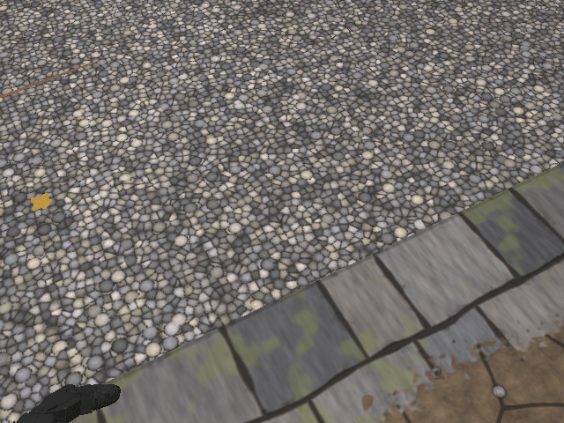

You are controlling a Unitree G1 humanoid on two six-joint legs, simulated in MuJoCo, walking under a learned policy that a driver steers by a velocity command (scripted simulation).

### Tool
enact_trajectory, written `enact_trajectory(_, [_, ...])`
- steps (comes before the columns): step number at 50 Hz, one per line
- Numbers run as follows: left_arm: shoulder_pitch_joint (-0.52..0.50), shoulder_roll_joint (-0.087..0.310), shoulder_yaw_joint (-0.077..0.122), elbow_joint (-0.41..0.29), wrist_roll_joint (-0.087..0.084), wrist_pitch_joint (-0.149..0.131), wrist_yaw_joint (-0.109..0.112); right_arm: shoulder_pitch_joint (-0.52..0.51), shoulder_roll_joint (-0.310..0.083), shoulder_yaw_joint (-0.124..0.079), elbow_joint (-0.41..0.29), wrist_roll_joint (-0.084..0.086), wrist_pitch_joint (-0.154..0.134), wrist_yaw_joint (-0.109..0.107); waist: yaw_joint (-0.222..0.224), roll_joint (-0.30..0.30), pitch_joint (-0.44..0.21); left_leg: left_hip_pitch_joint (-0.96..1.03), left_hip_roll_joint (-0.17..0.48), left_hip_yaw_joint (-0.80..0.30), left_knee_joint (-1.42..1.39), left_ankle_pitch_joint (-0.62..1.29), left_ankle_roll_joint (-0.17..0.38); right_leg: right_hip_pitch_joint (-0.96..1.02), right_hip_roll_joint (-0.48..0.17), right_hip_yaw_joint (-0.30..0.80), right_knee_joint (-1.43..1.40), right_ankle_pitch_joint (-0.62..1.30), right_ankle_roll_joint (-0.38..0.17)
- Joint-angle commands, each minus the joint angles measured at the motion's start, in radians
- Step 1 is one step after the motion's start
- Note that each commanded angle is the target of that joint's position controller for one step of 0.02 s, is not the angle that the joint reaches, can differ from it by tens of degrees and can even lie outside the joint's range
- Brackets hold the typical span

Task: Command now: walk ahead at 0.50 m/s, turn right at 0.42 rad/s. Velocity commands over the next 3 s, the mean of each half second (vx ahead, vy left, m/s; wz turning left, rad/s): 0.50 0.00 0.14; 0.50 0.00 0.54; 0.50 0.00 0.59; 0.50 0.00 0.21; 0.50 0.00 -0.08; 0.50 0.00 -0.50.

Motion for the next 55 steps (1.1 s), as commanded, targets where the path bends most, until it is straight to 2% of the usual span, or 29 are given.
enact_trajectory(1, [0.321, 0.172, 0.056, 0.012, 0.011, -0.026, 0.010, -0.067, -0.137, -0.009, -0.136, 0.043, -0.072, 0.023, 0.173, -0.107, -0.306, -0.722, -0.027, -0.189, 0.478, 0.046, 0.046, 0.822, -0.353, 0.687, -0.362, -0.145, -0.252])
enact_trajectory(2, [0.254, 0.142, 0.044, 0.010, 0.008, -0.031, 0.010, -0.084, -0.124, -0.002, -0.132, 0.032, -0.074, 0.017, 0.131, -0.033, -0.217, -0.678, 0.023, -0.177, 0.397, 0.135, 0.055, 0.664, -0.312, 0.544, -0.357, -0.029, -0.210])
enact_trajectory(3, [0.185, 0.108, 0.031, 0.006, 0.014, -0.034, 0.011, -0.090, -0.122, -0.006, -0.117, 0.010, -0.068, 0.011, 0.094, -0.015, -0.162, -0.613, 0.058, -0.171, 0.328, 0.186, 0.049, 0.530, -0.275, 0.439, -0.364, 0.099, -0.180])
enact_trajectory(4, [0.150, 0.081, 0.020, 0.001, 0.026, -0.040, 0.012, -0.059, -0.122, -0.010, -0.104, 0.007, -0.053, 0.013, 0.060, -0.035, -0.146, -0.543, 0.081, -0.181, 0.298, 0.224, 0.047, 0.446, -0.246, 0.371, -0.391, 0.180, -0.166])
enact_trajectory(7, [0.151, 0.098, 0.023, 0.038, 0.029, -0.067, 0.014, -0.019, -0.081, -0.003, -0.079, 0.007, -0.012, 0.013, 0.031, -0.039, -0.116, -0.502, 0.084, -0.170, 0.236, 0.304, 0.023, 0.351, -0.233, 0.247, -0.464, 0.299, -0.167])
enact_trajectory(13, [0.185, 0.107, 0.021, 0.099, 0.037, -0.078, 0.036, -0.156, -0.045, 0.004, -0.108, 0.012, -0.011, 0.022, 0.084, -0.036, -0.036, -0.566, 0.031, -0.184, -0.086, 0.644, 0.019, 0.390, -0.185, 0.038, -0.519, 0.306, -0.079])
enact_trajectory(18, [0.246, 0.124, 0.027, 0.156, 0.027, -0.065, 0.046, -0.281, -0.012, 0.020, -0.164, 0.013, -0.018, 0.054, 0.141, -0.022, 0.021, -0.616, -0.002, -0.139, -0.274, 0.672, 0.053, 0.547, -0.239, -0.019, -0.512, 0.345, -0.055])
enact_trajectory(21, [0.255, 0.139, 0.032, 0.173, 0.021, -0.039, 0.056, -0.311, -0.013, 0.020, -0.204, 0.010, -0.021, 0.078, 0.136, -0.028, 0.015, -0.642, -0.032, -0.089, -0.313, 0.530, 0.087, 0.664, -0.276, -0.041, -0.420, 0.545, -0.046])
enact_trajectory(23, [0.233, 0.169, 0.039, 0.165, 0.019, -0.022, 0.070, -0.261, -0.041, 0.007, -0.214, 0.007, -0.015, 0.084, 0.093, -0.075, -0.051, -0.529, -0.095, -0.021, -0.305, 0.413, 0.124, 0.690, -0.275, -0.069, -0.288, 0.899, -0.024])
enact_trajectory(25, [0.203, 0.186, 0.040, 0.156, 0.017, -0.009, 0.084, -0.039, -0.120, -0.034, -0.177, 0.007, -0.009, 0.072, -0.037, -0.083, -0.180, -0.207, -0.162, -0.006, -0.355, 0.418, 0.184, 0.602, -0.241, -0.109, 0.026, 1.041, 0.015])
enact_trajectory(26, [0.207, 0.164, 0.027, 0.137, 0.026, -0.019, 0.089, 0.118, -0.198, -0.061, -0.154, 0.005, -0.002, 0.054, -0.109, 0.010, -0.284, 0.108, -0.042, -0.208, -0.385, 0.473, 0.250, 0.373, -0.196, -0.115, 0.324, 0.743, 0.051])
enact_trajectory(27, [0.338, 0.010, -0.021, 0.100, 0.055, -0.050, 0.061, 0.120, -0.276, -0.075, -0.157, 0.011, -0.008, 0.048, 0.011, 0.268, -0.389, 0.491, 0.221, -0.770, -0.430, 0.370, 0.460, -0.105, 0.039, -0.028, 0.692, -0.328, 0.121])
enact_trajectory(28, [0.242, 0.096, -0.011, 0.100, 0.025, -0.090, 0.039, 0.161, -0.188, -0.054, -0.162, 0.012, -0.008, 0.043, -0.074, 0.166, -0.479, 0.568, 0.239, -0.921, -0.544, 0.274, 0.470, -0.230, 0.035, 0.164, 0.792, -0.405, 0.106])
enact_trajectory(29, [0.142, 0.133, -0.002, 0.060, -0.013, -0.112, 0.028, 0.118, -0.150, -0.044, -0.166, 0.006, -0.009, 0.037, -0.082, 0.120, -0.326, 0.469, 0.209, -0.765, -0.572, 0.304, 0.412, -0.304, -0.022, 0.173, 0.757, -0.317, 0.088])
enact_trajectory(30, [0.106, 0.120, -0.009, 0.046, -0.004, -0.123, 0.030, 0.049, -0.133, -0.038, -0.180, 0.008, -0.008, 0.034, -0.039, 0.015, -0.229, 0.310, 0.170, -0.658, -0.583, 0.386, 0.378, -0.281, -0.065, 0.158, 0.660, -0.243, 0.081])
enact_trajectory(31, [0.092, 0.123, -0.003, 0.048, 0.021, -0.123, 0.037, -0.013, -0.110, -0.031, -0.196, 0.008, -0.005, 0.034, 0.002, -0.024, -0.154, 0.165, 0.134, -0.581, -0.601, 0.502, 0.360, -0.230, -0.090, 0.142, 0.571, -0.214, 0.092])
enact_trajectory(32, [0.112, 0.128, 0.004, 0.046, 0.031, -0.112, 0.038, -0.045, -0.092, -0.022, -0.213, -0.004, -0.005, 0.030, 0.039, -0.004, -0.132, 0.066, 0.109, -0.533, -0.628, 0.579, 0.359, -0.160, -0.108, 0.143, 0.534, -0.194, 0.103])
enact_trajectory(35, [0.148, 0.095, -0.003, 0.049, 0.040, -0.078, 0.045, -0.074, -0.108, -0.026, -0.217, -0.001, -0.005, 0.019, 0.079, 0.035, -0.095, -0.101, 0.070, -0.444, -0.670, 0.677, 0.359, -0.093, -0.118, 0.105, 0.384, -0.165, 0.155])
enact_trajectory(39, [0.003, 0.043, -0.026, 0.019, 0.041, -0.073, 0.045, -0.039, -0.146, -0.039, -0.196, 0.012, 0.007, -0.002, 0.026, 0.076, -0.076, -0.216, -0.023, -0.334, -0.653, 0.596, 0.285, 0.012, -0.064, 0.068, 0.062, 0.128, 0.186])
enact_trajectory(43, [-0.087, 0.077, -0.014, -0.004, 0.018, -0.086, 0.032, 0.033, -0.145, -0.039, -0.171, 0.020, 0.023, -0.006, -0.016, 0.106, -0.094, -0.138, 0.004, -0.427, -0.584, 0.451, 0.246, 0.070, -0.019, 0.098, -0.113, 0.210, 0.176])
enact_trajectory(45, [-0.074, 0.107, 0.002, -0.003, 0.014, -0.095, 0.028, 0.035, -0.139, -0.039, -0.170, 0.018, 0.026, -0.008, 0.003, 0.124, -0.096, -0.080, 0.033, -0.501, -0.527, 0.403, 0.227, 0.097, -0.020, 0.120, -0.153, 0.147, 0.149])
enact_trajectory(47, [0.027, 0.129, 0.021, 0.022, 0.015, -0.104, 0.030, 0.008, -0.115, -0.033, -0.180, 0.013, 0.028, -0.007, 0.067, 0.141, -0.115, -0.083, 0.013, -0.520, -0.436, 0.411, 0.192, 0.232, -0.024, 0.105, -0.206, 0.109, 0.104])
enact_trajectory(48, [0.132, 0.163, 0.037, 0.034, 0.029, -0.109, 0.038, 0.004, -0.068, -0.016, -0.192, 0.007, 0.023, -0.004, 0.120, 0.110, -0.197, -0.136, -0.035, -0.472, -0.274, 0.405, 0.157, 0.413, -0.105, 0.165, -0.202, 0.082, 0.056])
enact_trajectory(49, [0.259, 0.243, 0.056, 0.045, 0.052, -0.107, 0.046, 0.083, 0.003, 0.006, -0.215, 0.009, 0.016, -0.002, 0.128, -0.088, -0.344, -0.386, -0.153, -0.340, 0.054, 0.177, 0.090, 0.755, -0.328, 0.467, -0.227, -0.035, -0.062])
enact_trajectory(50, [0.323, 0.251, 0.065, 0.081, 0.036, -0.092, 0.035, 0.139, -0.022, 0.011, -0.234, 0.025, 0.009, -0.002, 0.113, -0.337, -0.393, -0.619, -0.159, -0.276, 0.292, -0.082, 0.062, 0.856, -0.464, 0.847, -0.334, -0.311, -0.157])
enact_trajectory(51, [0.278, 0.166, 0.043, 0.061, 0.025, -0.088, 0.036, 0.093, -0.113, -0.012, -0.214, 0.030, 0.013, -0.003, 0.134, -0.193, -0.267, -0.691, -0.100, -0.299, 0.394, -0.001, 0.052, 0.762, -0.431, 0.785, -0.369, -0.448, -0.126])
enact_trajectory(52, [0.238, 0.131, 0.032, 0.057, 0.025, -0.080, 0.041, 0.005, -0.134, -0.020, -0.228, 0.020, 0.020, -0.003, 0.142, -0.113, -0.167, -0.698, -0.069, -0.262, 0.413, 0.080, 0.047, 0.648, -0.390, 0.627, -0.370, -0.364, -0.088])
enact_trajectory(53, [0.196, 0.111, 0.023, 0.058, 0.032, -0.075, 0.042, -0.035, -0.123, -0.021, -0.240, 0.009, 0.023, -0.001, 0.124, -0.069, -0.107, -0.669, -0.041, -0.248, 0.381, 0.143, 0.044, 0.539, -0.346, 0.506, -0.387, -0.229, -0.074])
enact_trajectory(55, [0.156, 0.079, 0.012, 0.071, 0.037, -0.076, 0.044, -0.040, -0.093, -0.024, -0.246, 0.015, 0.030, 0.008, 0.086, -0.105, -0.058, -0.600, 0.005, -0.236, 0.319, 0.206, 0.043, 0.421, -0.285, 0.348, -0.433, -0.079, -0.058])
